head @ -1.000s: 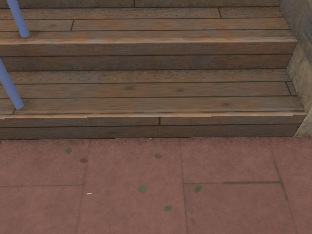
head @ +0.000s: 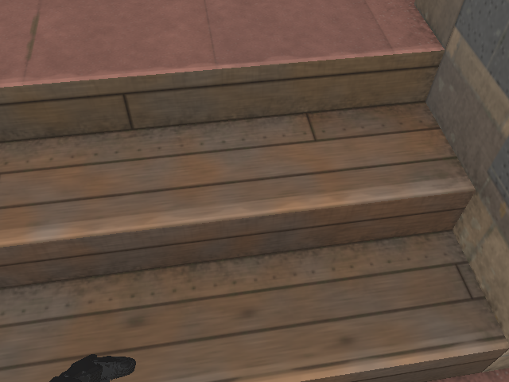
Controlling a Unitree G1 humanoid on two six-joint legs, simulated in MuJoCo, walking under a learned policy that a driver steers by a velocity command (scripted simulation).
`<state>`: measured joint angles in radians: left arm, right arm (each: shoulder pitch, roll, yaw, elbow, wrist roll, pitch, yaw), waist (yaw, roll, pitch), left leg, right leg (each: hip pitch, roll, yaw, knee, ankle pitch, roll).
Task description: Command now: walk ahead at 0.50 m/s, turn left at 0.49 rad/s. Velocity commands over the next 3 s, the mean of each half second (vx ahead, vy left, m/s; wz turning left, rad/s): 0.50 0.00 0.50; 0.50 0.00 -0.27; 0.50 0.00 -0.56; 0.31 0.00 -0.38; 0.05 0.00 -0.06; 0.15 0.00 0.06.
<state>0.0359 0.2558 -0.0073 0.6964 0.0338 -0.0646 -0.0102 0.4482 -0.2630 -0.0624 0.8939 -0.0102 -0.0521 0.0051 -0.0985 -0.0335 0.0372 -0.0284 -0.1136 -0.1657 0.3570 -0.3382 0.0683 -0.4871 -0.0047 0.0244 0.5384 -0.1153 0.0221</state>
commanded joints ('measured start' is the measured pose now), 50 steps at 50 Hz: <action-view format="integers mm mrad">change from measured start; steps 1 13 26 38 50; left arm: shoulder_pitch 181 288 589 435 218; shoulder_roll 159 104 73 -56 19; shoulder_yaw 54 66 51 82 53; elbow -7 64 318 157 167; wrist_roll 8 -1 10 -32 -45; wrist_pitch -39 -50 -74 -29 -21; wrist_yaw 29 25 37 -19 -120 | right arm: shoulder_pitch -89 -212 -743 -267 -152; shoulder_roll -163 -49 96 -66 66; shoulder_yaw -36 -2 55 -16 73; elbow -81 -142 -463 -201 114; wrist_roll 14 -39 -41 -36 -89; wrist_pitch -16 53 49 34 -40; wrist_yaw -4 36 -27 -3 62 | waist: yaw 165 94 176 93 168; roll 59 -40 -8 66 78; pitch -138 -61 151 -352 -103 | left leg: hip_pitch -155 -687 -1545 -184 -298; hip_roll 151 162 147 509 356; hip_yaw -128 122 143 -451 199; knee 249 920 1537 137 -29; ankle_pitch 713 77 -286 -107 157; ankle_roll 29 -67 17 78 8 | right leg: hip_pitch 400 419 642 -140 -811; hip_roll -9 -287 -348 -48 80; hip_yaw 12 50 4 72 181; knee -121 -338 -481 1152 1777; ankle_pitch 50 244 -187 24 211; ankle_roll -54 -212 -194 -63 -289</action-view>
